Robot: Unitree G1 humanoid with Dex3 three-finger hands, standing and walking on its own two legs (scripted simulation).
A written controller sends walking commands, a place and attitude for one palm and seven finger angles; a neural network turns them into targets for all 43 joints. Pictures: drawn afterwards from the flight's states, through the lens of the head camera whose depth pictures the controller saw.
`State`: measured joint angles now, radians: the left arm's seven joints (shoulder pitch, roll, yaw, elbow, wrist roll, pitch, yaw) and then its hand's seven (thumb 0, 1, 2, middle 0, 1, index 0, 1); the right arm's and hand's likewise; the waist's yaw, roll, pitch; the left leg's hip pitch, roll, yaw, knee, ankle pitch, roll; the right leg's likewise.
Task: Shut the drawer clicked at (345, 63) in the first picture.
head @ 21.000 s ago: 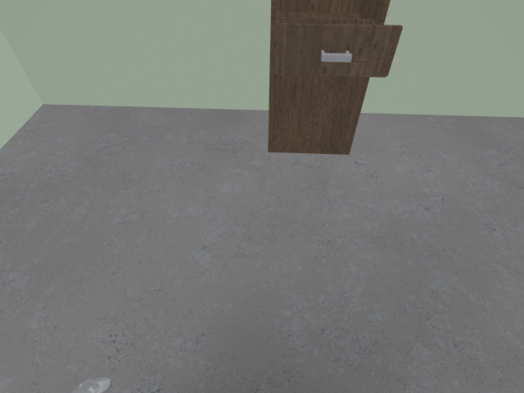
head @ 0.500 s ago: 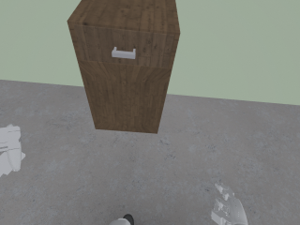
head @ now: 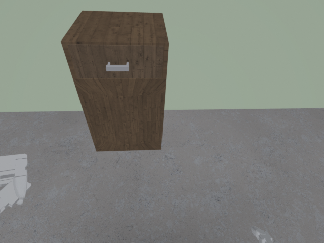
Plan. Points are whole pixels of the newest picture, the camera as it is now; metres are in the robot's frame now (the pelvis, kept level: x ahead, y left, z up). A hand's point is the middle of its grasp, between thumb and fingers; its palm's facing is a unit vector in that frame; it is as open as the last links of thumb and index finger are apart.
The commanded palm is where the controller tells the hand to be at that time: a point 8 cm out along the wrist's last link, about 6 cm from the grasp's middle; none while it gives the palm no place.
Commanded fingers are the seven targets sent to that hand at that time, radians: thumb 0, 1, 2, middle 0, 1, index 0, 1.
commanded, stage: stop stepping back and stand still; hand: left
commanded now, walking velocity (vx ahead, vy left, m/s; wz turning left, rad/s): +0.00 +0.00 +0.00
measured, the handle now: (117, 66) +0.90 +0.25 -0.02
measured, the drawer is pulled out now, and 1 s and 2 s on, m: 0.00 0.00 0.00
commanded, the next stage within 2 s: let the arm hang, fingers relaxed in 0.52 s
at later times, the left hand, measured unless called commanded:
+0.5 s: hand (4, 203) +0.15 +0.26 +0.16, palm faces +0.42 -0.78 -0.46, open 3.2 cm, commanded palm +0.09 +0.29 +0.19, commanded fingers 0.00 0.90 0.90 -1.40 -1.60 -1.40 -1.60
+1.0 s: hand out of the picture -0.04 +0.21 -0.17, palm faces +0.07 -0.98 -0.20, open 3.5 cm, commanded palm none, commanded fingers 0.00 0.90 0.90 -0.60 -0.73 -0.60 -0.73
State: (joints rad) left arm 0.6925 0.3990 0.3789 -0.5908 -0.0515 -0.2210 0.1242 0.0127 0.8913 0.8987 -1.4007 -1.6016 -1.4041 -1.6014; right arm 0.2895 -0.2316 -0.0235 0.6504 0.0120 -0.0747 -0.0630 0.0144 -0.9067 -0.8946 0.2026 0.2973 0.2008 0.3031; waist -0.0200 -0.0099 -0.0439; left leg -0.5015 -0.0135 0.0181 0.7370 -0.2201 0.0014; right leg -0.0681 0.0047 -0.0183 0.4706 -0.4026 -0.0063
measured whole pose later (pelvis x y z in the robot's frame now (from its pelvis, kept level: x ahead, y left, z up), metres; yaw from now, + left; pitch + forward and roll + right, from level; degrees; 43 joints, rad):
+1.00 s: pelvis -0.06 +0.01 +0.00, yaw +4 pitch -1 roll -1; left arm 0.29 0.23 0.01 0.91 0.02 0.04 0.02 0.01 0.91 0.90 -0.94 -1.16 -0.95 -1.15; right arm 0.22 -0.23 0.00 0.94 -0.02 0.04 0.00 0.01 -0.91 -0.89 0.20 0.30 0.20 0.30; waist 0.00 -0.04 0.07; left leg -0.34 -0.02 -0.03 0.53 -0.18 0.02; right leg -0.22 0.00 -0.08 0.51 -0.27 -0.01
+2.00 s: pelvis -0.02 -0.01 +0.01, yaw +3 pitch -1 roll +0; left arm 0.16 0.23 0.02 1.14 0.01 -0.01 0.02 0.00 0.91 0.90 -0.20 -0.30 -0.20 -0.30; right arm 0.16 -0.24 -0.02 1.13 -0.01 0.00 -0.03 0.01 -0.91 -0.89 0.20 0.30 0.20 0.30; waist -0.01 0.02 0.06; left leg -0.19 0.00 -0.01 0.38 -0.17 0.00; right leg -0.09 0.01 -0.05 0.37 -0.26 -0.03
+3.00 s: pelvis -0.01 -0.01 +0.02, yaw +2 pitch -2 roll +0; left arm 0.15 0.27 0.02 1.14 0.01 -0.02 0.01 0.00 0.91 0.90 -0.20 -0.30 -0.20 -0.30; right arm 0.15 -0.28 -0.01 1.14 -0.01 0.00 -0.02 0.01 -0.91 -0.89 0.20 0.30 0.20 0.30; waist -0.01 0.02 0.06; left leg -0.15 0.02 -0.01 0.34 -0.17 -0.02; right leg -0.05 0.03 -0.05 0.32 -0.25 -0.04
